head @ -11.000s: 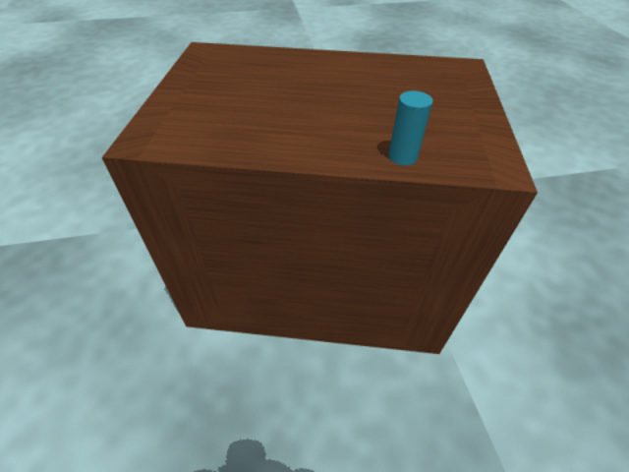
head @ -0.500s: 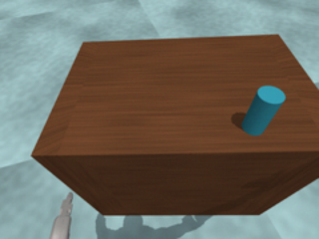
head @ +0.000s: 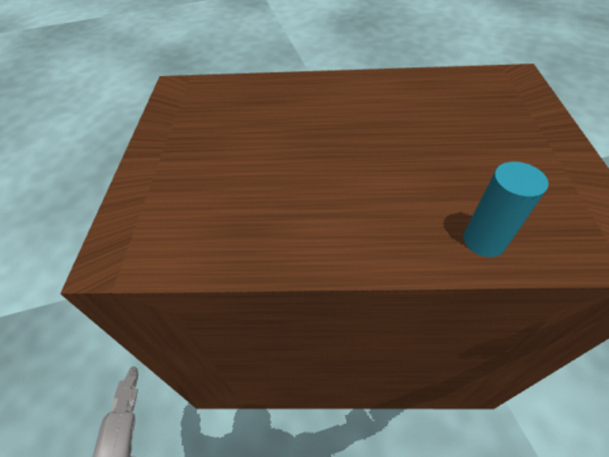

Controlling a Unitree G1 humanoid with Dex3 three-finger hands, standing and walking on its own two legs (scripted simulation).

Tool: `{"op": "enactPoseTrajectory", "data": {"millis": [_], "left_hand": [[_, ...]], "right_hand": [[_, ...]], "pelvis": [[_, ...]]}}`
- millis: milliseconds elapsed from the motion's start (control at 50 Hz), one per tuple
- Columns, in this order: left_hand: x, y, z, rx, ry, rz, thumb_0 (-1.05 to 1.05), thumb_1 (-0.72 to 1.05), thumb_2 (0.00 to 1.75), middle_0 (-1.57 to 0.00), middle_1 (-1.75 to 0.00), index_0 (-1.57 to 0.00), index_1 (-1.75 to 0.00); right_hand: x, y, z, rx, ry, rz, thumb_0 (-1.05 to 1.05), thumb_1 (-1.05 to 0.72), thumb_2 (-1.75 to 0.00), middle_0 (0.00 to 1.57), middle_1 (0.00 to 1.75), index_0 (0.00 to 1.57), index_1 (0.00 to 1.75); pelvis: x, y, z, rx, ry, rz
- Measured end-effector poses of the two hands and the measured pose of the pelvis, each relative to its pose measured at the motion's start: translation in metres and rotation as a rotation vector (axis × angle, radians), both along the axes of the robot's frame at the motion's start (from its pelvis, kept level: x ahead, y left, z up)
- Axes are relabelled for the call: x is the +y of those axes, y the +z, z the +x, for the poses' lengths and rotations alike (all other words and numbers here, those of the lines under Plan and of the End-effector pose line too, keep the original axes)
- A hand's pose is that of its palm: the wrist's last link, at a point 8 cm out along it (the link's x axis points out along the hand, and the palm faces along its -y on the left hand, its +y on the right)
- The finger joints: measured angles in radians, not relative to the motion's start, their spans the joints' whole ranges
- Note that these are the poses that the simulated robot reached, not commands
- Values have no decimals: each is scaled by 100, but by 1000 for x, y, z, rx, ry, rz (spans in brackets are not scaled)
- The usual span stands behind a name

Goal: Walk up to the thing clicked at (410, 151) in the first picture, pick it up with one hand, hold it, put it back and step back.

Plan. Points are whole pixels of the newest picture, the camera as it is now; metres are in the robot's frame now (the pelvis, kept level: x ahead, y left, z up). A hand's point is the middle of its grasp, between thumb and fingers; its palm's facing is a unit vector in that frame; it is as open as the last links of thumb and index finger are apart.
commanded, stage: approach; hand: right
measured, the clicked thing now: (501, 212) +0.45 -0.25 +0.06
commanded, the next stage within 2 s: close in in 0.28 s
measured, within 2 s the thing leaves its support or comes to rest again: neither
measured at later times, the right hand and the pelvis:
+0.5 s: hand (554, 230) +0.42 -0.32 +0.05, palm faces +0.21 +0.98 +0.05, open 17.7 cm; pelvis -0.02 +0.00 -0.03, yaw +2 degrees
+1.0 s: hand (517, 225) +0.42 -0.27 +0.06, palm faces +0.23 +0.97 +0.03, open 17.8 cm; pelvis -0.03 +0.00 -0.03, yaw +2 degrees
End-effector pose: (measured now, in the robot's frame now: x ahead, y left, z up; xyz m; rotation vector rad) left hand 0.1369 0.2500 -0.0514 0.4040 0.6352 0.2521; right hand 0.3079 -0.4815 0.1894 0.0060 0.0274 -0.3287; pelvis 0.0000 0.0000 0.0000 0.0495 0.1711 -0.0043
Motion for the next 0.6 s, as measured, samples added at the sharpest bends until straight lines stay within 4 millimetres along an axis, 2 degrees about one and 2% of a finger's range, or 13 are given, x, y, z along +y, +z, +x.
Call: {"op": "enactPoseTrajectory", "data": {"millis": [120,340,420,500,600], "left_hand": [[1,0,-1,-10,-15,-5,-1,-56,6,-6,-5,-6,-6],[16,-6,-11,10,12,34,-1,-54,5,-7,-6,-6,-6],[19,-11,-18,25,29,43,-1,-54,5,-7,-6,-7,-6],[18,-10,-21,14,43,36,-1,-54,5,-7,-6,-7,-6],[13,-8,-28,0,54,6,-1,-54,5,-7,-6,-7,-6]], "right_hand": [[14,-21,6,52,28,4,-2,61,-7,1,7,2,6],[69,-105,48,63,109,58,-2,60,-8,1,6,3,5],[90,-127,68,40,119,54,-2,59,-8,1,6,3,5],[111,-140,83,20,119,56,-2,59,-7,2,6,3,5],[132,-143,93,14,110,56,-2,59,-7,1,6,3,5]], "pelvis": [[1,-2,-3,7,-1,-4],[3,-16,-11,58,8,-6],[3,-25,-14,88,18,-3],[2,-31,-17,103,28,-1],[0,-33,-18,104,39,1]]}}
